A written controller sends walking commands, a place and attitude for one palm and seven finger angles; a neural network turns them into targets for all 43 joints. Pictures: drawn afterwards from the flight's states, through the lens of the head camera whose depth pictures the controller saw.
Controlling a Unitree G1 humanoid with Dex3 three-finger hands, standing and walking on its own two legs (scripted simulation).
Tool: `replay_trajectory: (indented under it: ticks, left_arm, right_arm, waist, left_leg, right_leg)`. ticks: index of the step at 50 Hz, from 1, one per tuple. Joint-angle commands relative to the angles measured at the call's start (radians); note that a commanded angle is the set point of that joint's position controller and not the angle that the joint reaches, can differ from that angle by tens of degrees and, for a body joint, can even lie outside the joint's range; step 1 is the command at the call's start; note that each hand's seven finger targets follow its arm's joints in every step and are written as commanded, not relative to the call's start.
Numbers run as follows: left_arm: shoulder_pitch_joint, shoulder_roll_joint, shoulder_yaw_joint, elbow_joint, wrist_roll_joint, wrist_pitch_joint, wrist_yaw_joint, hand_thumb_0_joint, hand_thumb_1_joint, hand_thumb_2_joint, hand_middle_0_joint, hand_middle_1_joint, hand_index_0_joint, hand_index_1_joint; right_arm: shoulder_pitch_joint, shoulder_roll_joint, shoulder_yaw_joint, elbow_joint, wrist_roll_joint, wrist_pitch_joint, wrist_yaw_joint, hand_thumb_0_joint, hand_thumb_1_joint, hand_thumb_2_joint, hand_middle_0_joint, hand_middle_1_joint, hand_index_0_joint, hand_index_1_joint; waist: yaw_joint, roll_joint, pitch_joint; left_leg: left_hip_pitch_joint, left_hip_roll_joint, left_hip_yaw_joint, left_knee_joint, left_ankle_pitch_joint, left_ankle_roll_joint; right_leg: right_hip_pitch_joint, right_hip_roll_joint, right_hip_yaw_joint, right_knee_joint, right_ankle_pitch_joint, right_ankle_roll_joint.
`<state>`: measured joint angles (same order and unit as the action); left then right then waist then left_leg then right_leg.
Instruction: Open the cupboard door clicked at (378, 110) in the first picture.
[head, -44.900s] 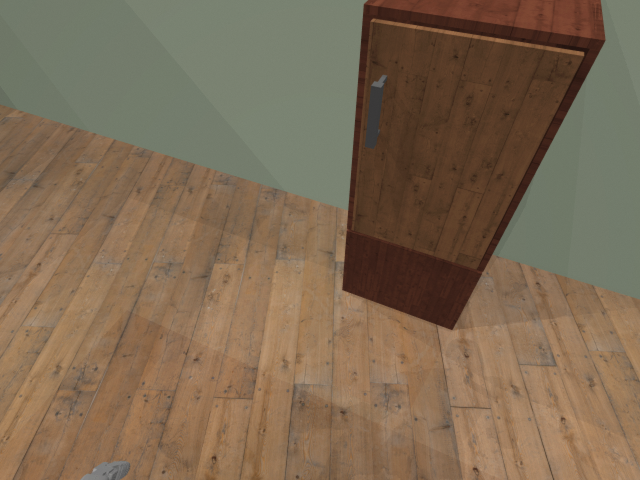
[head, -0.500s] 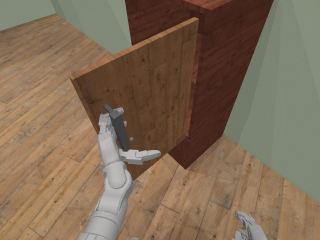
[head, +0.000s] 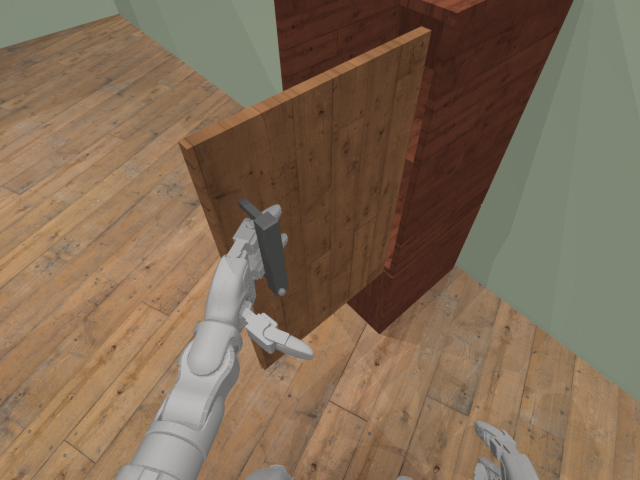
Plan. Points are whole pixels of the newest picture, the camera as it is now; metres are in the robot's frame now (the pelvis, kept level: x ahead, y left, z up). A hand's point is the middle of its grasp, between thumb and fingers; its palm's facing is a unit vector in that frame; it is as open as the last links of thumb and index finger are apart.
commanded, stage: slide the hand sideways off the handle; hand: left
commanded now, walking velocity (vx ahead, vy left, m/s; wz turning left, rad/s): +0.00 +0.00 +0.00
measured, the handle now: (263, 248) +0.39 +0.10 +0.07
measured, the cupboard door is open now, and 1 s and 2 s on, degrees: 91 92 92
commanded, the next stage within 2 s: draw the hand back to the body in 0.96 s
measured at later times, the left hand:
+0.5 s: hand (256, 324) +0.28 +0.10 +0.06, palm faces -0.03 -1.00 -0.03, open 16.3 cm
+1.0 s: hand (210, 366) +0.23 +0.14 +0.07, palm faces -0.01 -1.00 -0.04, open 16.3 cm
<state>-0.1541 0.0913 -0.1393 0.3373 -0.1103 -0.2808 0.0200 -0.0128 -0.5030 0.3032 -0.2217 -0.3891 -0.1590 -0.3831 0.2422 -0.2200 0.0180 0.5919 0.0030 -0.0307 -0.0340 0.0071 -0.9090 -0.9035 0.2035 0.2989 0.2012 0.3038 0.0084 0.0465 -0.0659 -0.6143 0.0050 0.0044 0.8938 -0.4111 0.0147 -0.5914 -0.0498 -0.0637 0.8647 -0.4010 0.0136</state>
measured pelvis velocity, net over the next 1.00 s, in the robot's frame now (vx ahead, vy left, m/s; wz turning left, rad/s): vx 0.02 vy -0.03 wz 0.01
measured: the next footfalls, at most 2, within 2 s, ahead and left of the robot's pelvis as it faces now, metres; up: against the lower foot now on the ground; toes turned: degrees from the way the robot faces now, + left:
none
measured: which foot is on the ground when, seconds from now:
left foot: down 0.00-1.00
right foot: down 0.00-1.00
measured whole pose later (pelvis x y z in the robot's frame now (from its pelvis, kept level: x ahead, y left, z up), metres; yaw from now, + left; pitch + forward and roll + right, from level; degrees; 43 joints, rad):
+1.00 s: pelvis +0.02 -0.03 -0.01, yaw +1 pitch +10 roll -1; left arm 0.44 0.20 0.09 -0.14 -0.25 -0.31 -0.23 -0.01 -0.50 0.30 -0.15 -0.30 -0.15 -0.30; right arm 0.25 -0.25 0.01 0.49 0.02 -0.13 -0.06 0.01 -0.91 -0.90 0.20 0.30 0.20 0.30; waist 0.02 0.05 -0.10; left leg -0.66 0.03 -0.03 0.98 -0.48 -0.02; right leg -0.64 -0.02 -0.10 0.95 -0.48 -0.02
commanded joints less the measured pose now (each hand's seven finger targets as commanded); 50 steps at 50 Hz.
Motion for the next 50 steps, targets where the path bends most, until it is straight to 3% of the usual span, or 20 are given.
replay_trajectory:
  ticks: [1, 2, 4, 5, 6, 7, 10, 12, 15, 22, 25, 29, 33, 35, 40, 43, 44, 46, 49, 50]
  left_arm:
    - [-0.2, -0.065, 0.025, -0.272, -0.014, -0.054, 0.008, 0.0, -0.5, 0.3, -0.15, -0.3, -0.15, -0.3]
    - [-0.145, -0.049, 0.038, -0.294, 0.006, -0.06, 0.024, 0.0, -0.5, 0.3, -0.15, -0.3, -0.15, -0.3]
    - [-0.105, -0.059, 0.015, -0.334, 0.032, -0.07, 0.041, 0.0, -0.5, 0.3, -0.15, -0.3, -0.15, -0.3]
    - [-0.062, -0.018, 0.046, -0.34, 0.045, -0.071, 0.048, 0.0, -0.5, 0.3, -0.15, -0.3, -0.15, -0.3]
    - [-0.052, -0.025, 0.029, -0.373, 0.054, -0.075, 0.048, 0.0, -0.5, 0.3, -0.15, -0.3, -0.15, -0.3]
    - [-0.022, -0.035, 0.024, -0.4, 0.056, -0.075, 0.047, 0.0, -0.5, 0.3, -0.15, -0.3, -0.15, -0.3]
    - [0.063, 0.006, 0.053, -0.443, 0.059, -0.063, 0.044, 0.0, -0.5, 0.3, -0.15, -0.3, -0.15, -0.3]
    - [0.078, -0.007, 0.035, -0.498, 0.059, -0.058, 0.04, 0.0, -0.5, 0.3, -0.15, -0.3, -0.15, -0.3]
    - [0.136, 0.015, 0.056, -0.529, 0.044, -0.049, 0.028, 0.0, -0.5, 0.3, -0.15, -0.3, -0.15, -0.3]
    - [0.241, 0.047, 0.09, -0.61, 0.001, -0.063, -0.051, 0.0, -0.5, 0.3, -0.15, -0.3, -0.15, -0.3]
    - [0.335, 0.073, 0.123, -0.623, -0.022, -0.057, -0.081, 0.0, -0.5, 0.3, -0.15, -0.3, -0.15, -0.3]
    - [0.369, 0.09, 0.141, -0.662, -0.039, -0.055, -0.114, 0.0, -0.5, 0.3, -0.15, -0.3, -0.15, -0.3]
    - [0.45, 0.118, 0.181, -0.698, -0.063, -0.064, -0.141, 0.0, -0.5, 0.3, -0.15, -0.3, -0.15, -0.3]
    - [0.483, 0.15, 0.219, -0.684, -0.077, -0.066, -0.154, 0.0, -0.5, 0.3, -0.15, -0.3, -0.15, -0.3]
    - [0.503, 0.192, 0.283, -0.691, -0.115, -0.091, -0.197, 0.0, -0.5, 0.3, -0.15, -0.3, -0.15, -0.3]
    - [0.521, 0.192, 0.287, -0.706, -0.137, -0.101, -0.226, 0.0, -0.5, 0.3, -0.15, -0.3, -0.15, -0.3]
    - [0.506, 0.189, 0.279, -0.706, -0.145, -0.103, -0.235, 0.0, -0.5, 0.3, -0.15, -0.3, -0.15, -0.3]
    - [0.555, 0.199, 0.298, -0.7, -0.156, -0.103, -0.25, 0.0, -0.5, 0.3, -0.15, -0.3, -0.15, -0.3]
    - [0.506, 0.184, 0.269, -0.711, -0.161, -0.097, -0.263, 0.0, -0.5, 0.3, -0.15, -0.3, -0.15, -0.3]
    - [0.506, 0.201, 0.286, -0.693, -0.164, -0.092, -0.26, 0.0, -0.5, 0.3, -0.15, -0.3, -0.15, -0.3]
  right_arm:
    - [-0.067, -0.102, -0.034, -0.181, 0.006, -0.073, 0.01, 0.0, -0.9, -0.9, 0.2, 0.3, 0.2, 0.3]
    - [-0.062, -0.102, -0.038, -0.188, 0.002, -0.074, 0.018, 0.0, -0.9, -0.9, 0.2, 0.3, 0.2, 0.3]
    - [-0.061, -0.1, -0.039, -0.2, -0.004, -0.072, 0.032, 0.0, -0.9, -0.9, 0.2, 0.3, 0.2, 0.3]
    - [-0.059, -0.104, -0.042, -0.204, -0.005, -0.069, 0.034, 0.0, -0.9, -0.9, 0.2, 0.3, 0.2, 0.3]
    - [-0.065, -0.101, -0.041, -0.214, -0.006, -0.068, 0.037, 0.0, -0.9, -0.9, 0.2, 0.3, 0.2, 0.3]
    - [-0.065, -0.097, -0.041, -0.224, -0.008, -0.068, 0.04, 0.0, -0.9, -0.9, 0.2, 0.3, 0.2, 0.3]
    - [-0.065, -0.099, -0.04, -0.235, -0.008, -0.06, 0.038, 0.0, -0.9, -0.9, 0.2, 0.3, 0.2, 0.3]
    - [-0.069, -0.092, -0.038, -0.245, -0.007, -0.06, 0.036, 0.0, -0.9, -0.9, 0.2, 0.3, 0.2, 0.3]
    - [-0.067, -0.097, -0.036, -0.244, -0.008, -0.062, 0.026, 0.0, -0.9, -0.9, 0.2, 0.3, 0.2, 0.3]
    - [-0.062, -0.094, -0.038, -0.24, -0.002, -0.089, 0.007, 0.0, -0.9, -0.9, 0.2, 0.3, 0.2, 0.3]
    - [-0.056, -0.099, -0.041, -0.247, -0.001, -0.095, 0.004, 0.0, -0.9, -0.9, 0.2, 0.3, 0.2, 0.3]
    - [-0.056, -0.101, -0.042, -0.259, 0.002, -0.105, -0.001, 0.0, -0.9, -0.9, 0.2, 0.3, 0.2, 0.3]
    - [-0.05, -0.104, -0.044, -0.268, 0.003, -0.115, -0.007, 0.0, -0.9, -0.9, 0.2, 0.3, 0.2, 0.3]
    - [-0.046, -0.109, -0.043, -0.267, 0.003, -0.118, -0.012, 0.0, -0.9, -0.9, 0.2, 0.3, 0.2, 0.3]
    - [-0.052, -0.113, -0.044, -0.263, 0.007, -0.131, -0.023, 0.0, -0.9, -0.9, 0.2, 0.3, 0.2, 0.3]
    - [-0.051, -0.116, -0.045, -0.266, 0.013, -0.142, -0.028, 0.0, -0.9, -0.9, 0.2, 0.3, 0.2, 0.3]
    - [-0.053, -0.116, -0.043, -0.265, 0.014, -0.148, -0.03, 0.0, -0.9, -0.9, 0.2, 0.3, 0.2, 0.3]
    - [-0.053, -0.117, -0.046, -0.268, 0.015, -0.155, -0.032, 0.0, -0.9, -0.9, 0.2, 0.3, 0.2, 0.3]
    - [-0.049, -0.122, -0.043, -0.27, 0.018, -0.167, -0.035, 0.0, -0.9, -0.9, 0.2, 0.3, 0.2, 0.3]
    - [-0.05, -0.124, -0.045, -0.264, 0.018, -0.169, -0.038, 0.0, -0.9, -0.9, 0.2, 0.3, 0.2, 0.3]
  waist:
    - [-0.009, -0.065, -0.26]
    - [0.001, -0.074, -0.271]
    - [-0.004, -0.074, -0.259]
    - [0.008, -0.086, -0.259]
    - [0.0, -0.072, -0.257]
    - [0.008, -0.051, -0.262]
    - [0.011, -0.076, -0.244]
    - [0.002, -0.039, -0.235]
    - [-0.009, -0.086, -0.224]
    - [-0.012, -0.04, -0.246]
    - [-0.004, -0.071, -0.258]
    - [-0.013, -0.065, -0.23]
    - [-0.006, -0.066, -0.238]
    - [-0.007, -0.1, -0.219]
    - [-0.006, -0.087, -0.211]
    - [-0.008, -0.053, -0.213]
    - [-0.016, -0.052, -0.198]
    - [-0.007, -0.071, -0.204]
    - [-0.021, -0.04, -0.186]
    - [-0.022, -0.077, -0.174]
  left_leg:
    - [0.169, -0.007, -0.047, -0.187, 0.137, -0.018]
    - [0.174, -0.001, -0.046, -0.184, 0.166, -0.021]
    - [0.164, 0.0, -0.036, -0.175, 0.18, -0.019]
    - [0.15, 0.001, -0.035, -0.175, 0.189, -0.018]
    - [0.155, 0.003, -0.031, -0.173, 0.186, -0.018]
    - [0.158, 0.002, -0.028, -0.173, 0.198, -0.019]
    - [0.138, 0.003, -0.022, -0.168, 0.21, -0.016]
    - [0.144, 0.002, -0.019, -0.16, 0.212, -0.017]
    - [0.127, 0.0, -0.02, -0.148, 0.199, -0.012]
    - [0.127, -0.011, -0.019, -0.11, 0.242, -0.011]
    - [0.115, -0.015, -0.016, -0.097, 0.274, -0.007]
    - [0.094, -0.019, -0.015, -0.085, 0.247, -0.008]
    - [0.079, -0.024, -0.013, -0.067, 0.255, -0.006]
    - [0.045, -0.026, -0.013, -0.056, 0.232, -0.005]
    - [0.005, -0.028, -0.012, -0.034, 0.189, -0.008]
    - [0.01, -0.028, -0.014, -0.028, 0.181, -0.008]
    - [0.004, -0.029, -0.017, -0.026, 0.17, -0.008]
    - [-0.005, -0.027, -0.02, -0.019, 0.174, -0.008]
    - [0.002, -0.027, -0.023, -0.021, 0.15, -0.007]
    - [-0.015, -0.024, -0.027, -0.015, 0.142, -0.006]
  right_leg:
    - [0.083, 0.056, -0.02, -0.111, 0.141, -0.049]
    - [0.089, 0.057, -0.022, -0.103, 0.158, -0.05]
    - [0.089, 0.055, -0.018, -0.1, 0.172, -0.048]
    - [0.103, 0.057, -0.014, -0.097, 0.176, -0.051]
    - [0.096, 0.056, -0.012, -0.095, 0.177, -0.05]
    - [0.104, 0.056, -0.013, -0.09, 0.186, -0.052]
    - [0.126, 0.059, -0.007, -0.093, 0.211, -0.052]
    - [0.113, 0.057, -0.007, -0.087, 0.219, -0.05]
    - [0.116, 0.061, -0.004, -0.096, 0.223, -0.045]
    - [0.121, 0.058, 0.003, -0.073, 0.294, -0.042]
    - [0.148, 0.059, 0.007, -0.071, 0.344, -0.038]
    - [0.125, 0.056, 0.009, -0.065, 0.332, -0.033]
    - [0.137, 0.054, 0.018, -0.061, 0.355, -0.03]
    - [0.144, 0.051, 0.033, -0.07, 0.341, -0.026]
    - [0.142, 0.043, 0.067, -0.083, 0.28, -0.021]
    - [0.122, 0.044, 0.064, -0.079, 0.267, -0.02]
    - [0.11, 0.042, 0.069, -0.083, 0.252, -0.019]
    - [0.12, 0.041, 0.076, -0.084, 0.256, -0.016]
    - [0.07, 0.049, 0.055, -0.077, 0.194, -0.022]
    - [0.07, 0.049, 0.066, -0.087, 0.169, -0.021]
